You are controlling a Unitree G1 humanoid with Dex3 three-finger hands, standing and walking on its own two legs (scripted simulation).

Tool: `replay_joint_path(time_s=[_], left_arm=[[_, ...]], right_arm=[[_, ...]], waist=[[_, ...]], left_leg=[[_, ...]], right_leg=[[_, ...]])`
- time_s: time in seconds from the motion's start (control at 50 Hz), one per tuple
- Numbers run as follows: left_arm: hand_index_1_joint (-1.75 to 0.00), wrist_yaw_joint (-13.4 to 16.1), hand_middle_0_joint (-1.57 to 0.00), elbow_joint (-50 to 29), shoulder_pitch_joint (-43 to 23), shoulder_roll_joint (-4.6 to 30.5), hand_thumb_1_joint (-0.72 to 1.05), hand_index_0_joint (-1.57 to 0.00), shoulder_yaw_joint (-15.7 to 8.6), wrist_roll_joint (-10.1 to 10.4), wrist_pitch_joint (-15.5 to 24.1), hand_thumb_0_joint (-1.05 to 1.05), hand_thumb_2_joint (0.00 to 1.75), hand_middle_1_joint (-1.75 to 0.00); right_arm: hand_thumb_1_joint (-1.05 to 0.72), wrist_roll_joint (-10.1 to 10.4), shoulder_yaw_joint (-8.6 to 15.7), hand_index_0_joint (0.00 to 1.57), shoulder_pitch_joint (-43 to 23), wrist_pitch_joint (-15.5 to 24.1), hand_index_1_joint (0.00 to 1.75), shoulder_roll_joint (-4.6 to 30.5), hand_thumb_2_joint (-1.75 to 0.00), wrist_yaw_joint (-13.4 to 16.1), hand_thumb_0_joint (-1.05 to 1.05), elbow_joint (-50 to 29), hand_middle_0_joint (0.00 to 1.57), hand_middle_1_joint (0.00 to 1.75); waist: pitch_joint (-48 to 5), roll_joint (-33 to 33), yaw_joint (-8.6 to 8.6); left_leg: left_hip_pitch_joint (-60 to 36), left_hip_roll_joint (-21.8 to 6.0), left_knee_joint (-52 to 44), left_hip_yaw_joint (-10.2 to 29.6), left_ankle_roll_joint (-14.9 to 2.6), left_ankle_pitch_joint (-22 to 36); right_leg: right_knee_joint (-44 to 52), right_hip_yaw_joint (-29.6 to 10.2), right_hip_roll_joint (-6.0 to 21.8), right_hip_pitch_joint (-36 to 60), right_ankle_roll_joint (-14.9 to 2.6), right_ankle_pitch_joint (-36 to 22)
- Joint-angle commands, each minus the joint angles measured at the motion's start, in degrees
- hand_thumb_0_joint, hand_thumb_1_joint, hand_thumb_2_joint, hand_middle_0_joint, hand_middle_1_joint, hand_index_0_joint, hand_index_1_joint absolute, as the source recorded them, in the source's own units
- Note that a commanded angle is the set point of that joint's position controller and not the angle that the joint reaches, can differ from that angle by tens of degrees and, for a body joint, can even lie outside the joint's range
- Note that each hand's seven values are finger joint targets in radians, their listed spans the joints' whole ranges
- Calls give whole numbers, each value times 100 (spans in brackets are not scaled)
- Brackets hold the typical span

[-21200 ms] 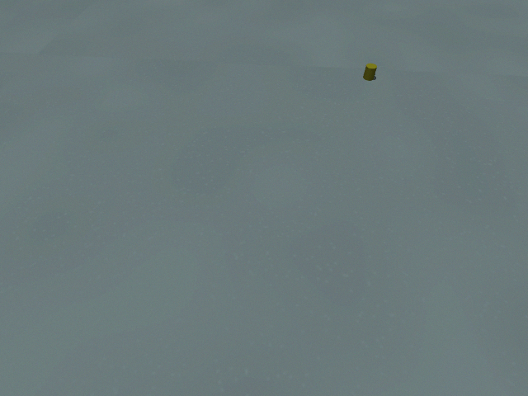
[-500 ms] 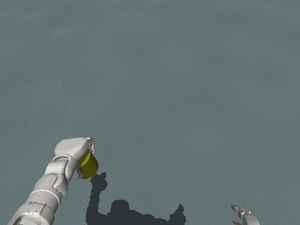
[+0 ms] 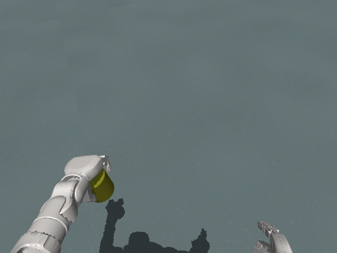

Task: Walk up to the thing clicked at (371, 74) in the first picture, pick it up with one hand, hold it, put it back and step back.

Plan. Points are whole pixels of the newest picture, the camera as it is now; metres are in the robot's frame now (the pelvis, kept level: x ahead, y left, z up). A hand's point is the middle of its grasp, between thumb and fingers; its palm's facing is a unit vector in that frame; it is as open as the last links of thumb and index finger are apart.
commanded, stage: hold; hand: left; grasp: from above
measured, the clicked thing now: (91, 182) +0.32 +0.24 -0.08
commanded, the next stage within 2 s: crouch in 0.92 s
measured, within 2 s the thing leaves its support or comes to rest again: neither
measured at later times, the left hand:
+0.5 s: hand (89, 186) +0.28 +0.22 -0.02, palm faces -0.44 -0.07 -0.89, open 10.1 cm
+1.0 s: hand (88, 187) +0.28 +0.22 -0.03, palm faces -0.46 -0.06 -0.89, open 10.1 cm
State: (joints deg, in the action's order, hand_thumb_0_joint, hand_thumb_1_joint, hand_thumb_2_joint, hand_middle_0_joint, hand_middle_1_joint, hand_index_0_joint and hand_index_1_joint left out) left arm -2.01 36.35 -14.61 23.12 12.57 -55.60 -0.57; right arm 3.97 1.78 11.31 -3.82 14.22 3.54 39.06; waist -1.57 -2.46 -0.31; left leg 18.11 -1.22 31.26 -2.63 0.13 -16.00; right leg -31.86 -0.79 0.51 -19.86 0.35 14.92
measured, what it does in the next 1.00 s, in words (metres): stands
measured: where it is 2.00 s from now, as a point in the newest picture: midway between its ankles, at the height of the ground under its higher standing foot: outside the picture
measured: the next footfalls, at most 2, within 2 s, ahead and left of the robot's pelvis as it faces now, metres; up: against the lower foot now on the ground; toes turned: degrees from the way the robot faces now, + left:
none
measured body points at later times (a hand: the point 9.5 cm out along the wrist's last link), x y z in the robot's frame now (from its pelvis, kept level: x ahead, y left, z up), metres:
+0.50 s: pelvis -0.01 +0.00 +0.00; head +0.00 -0.03 +0.45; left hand +0.30 +0.22 +0.03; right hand +0.14 -0.25 -0.11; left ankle +0.00 +0.12 -0.73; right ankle +0.02 -0.12 -0.73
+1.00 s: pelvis -0.01 +0.00 +0.01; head +0.01 -0.02 +0.46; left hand +0.30 +0.22 +0.02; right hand +0.14 -0.25 -0.11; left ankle +0.00 +0.12 -0.73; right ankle +0.02 -0.12 -0.73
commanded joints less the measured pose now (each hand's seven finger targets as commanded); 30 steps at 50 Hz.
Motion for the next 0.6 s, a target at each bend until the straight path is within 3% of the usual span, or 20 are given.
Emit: replay_joint_path(time_s=[0.0, 0.08, 0.1, 0.12, 0.22, 0.26, 0.3, 0.38, 0.44, 0.52, 0.58], left_arm=[[-93, 204, -79, -1166, -1882, 1254, 50, -85, -634, -24, 31, 0, 89, -98], [-91, 173, -80, -1041, -1616, 1205, 49, -85, -626, -28, 18, 0, 89, -96], [-91, 165, -81, -1248, -1808, 1146, 50, -85, -555, -2, 35, 0, 89, -96], [-92, 171, -80, -1460, -2005, 1281, 50, -85, -636, -19, 54, 0, 91, -97], [-91, 168, -81, -1235, -1844, 1302, 49, -85, -690, 23, 28, 0, 90, -96], [-92, 142, -79, -1367, -1889, 1205, 48, -84, -603, 56, 41, 0, 88, -97], [-92, 128, -77, -1322, -1850, 1303, 46, -82, -669, -15, 31, 0, 87, -97], [-91, 57, -80, -1263, -1718, 1085, 48, -84, -490, 83, 8, 0, 89, -95], [-91, 58, -78, -1372, -1878, 1320, 46, -83, -677, 54, 38, 0, 89, -96], [-90, 45, -80, -1389, -1817, 1303, 49, -85, -676, 36, 52, 0, 87, -94], [-89, 46, -78, -1348, -1827, 1350, 45, -82, -717, -21, 71, 0, 88, -93]], right_arm=[[-90, -18, 239, 20, -398, 266, 30, 765, -90, 29, 0, -741, 20, 30], [-90, -10, 221, 20, -480, 261, 30, 749, -90, 38, 0, -766, 20, 30], [-90, -7, 223, 20, -511, 265, 30, 743, -90, 36, 0, -789, 20, 30], [-90, -4, 222, 20, -506, 266, 30, 751, -90, 48, 0, -782, 20, 30], [-90, 7, 192, 20, -585, 272, 30, 740, -90, 69, 0, -778, 20, 30], [-91, 1, 184, 20, -640, 274, 30, 730, -90, 70, 0, -780, 20, 30], [-90, 0, 183, 20, -613, 277, 30, 733, -90, 78, 0, -769, 20, 30], [-91, 12, 168, 20, -648, 276, 30, 735, -90, 75, 0, -781, 20, 30], [-91, 14, 155, 20, -693, 268, 30, 708, -90, 88, 0, -805, 20, 30], [-91, 10, 127, 20, -755, 268, 30, 687, -90, 93, 0, -815, 20, 30], [-91, 7, 149, 20, -687, 258, 30, 696, -90, 104, 0, -774, 20, 30]], waist=[[-1427, 131, -9], [-1292, 104, -32], [-1351, 161, -10], [-1472, 51, -33], [-1264, 122, -7], [-1258, 133, -31], [-1279, 179, -50], [-1184, 262, -6], [-1206, 247, -79], [-1194, 202, -72], [-1330, 78, -65]], left_leg=[[-688, 195, -435, 16, -112, 1196], [-694, 189, -505, 25, -99, 1168], [-731, 178, -523, 44, -101, 1164], [-809, 188, -524, 22, -100, 1178], [-786, 199, -599, 3, -117, 977], [-799, 183, -650, 32, -98, 946], [-814, 194, -641, 22, -117, 998], [-857, 176, -679, 27, -119, 1003], [-827, 204, -696, 9, -126, 926], [-821, 223, -721, -16, -131, 832], [-949, 212, -704, -17, -120, 1117]], right_leg=[[547, -5, -177, 589, -74, -962], [591, 23, -181, 603, -88, -891], [594, 29, -191, 589, -88, -885], [604, 7, -184, 621, -88, -907], [731, -5, -166, 594, -68, -719], [738, 18, -184, 588, -86, -650], [764, 9, -165, 647, -73, -708], [794, 23, -173, 650, -67, -722], [851, 16, -154, 646, -56, -637], [888, -12, -136, 670, -52, -541], [818, -3, -148, 740, -70, -834]])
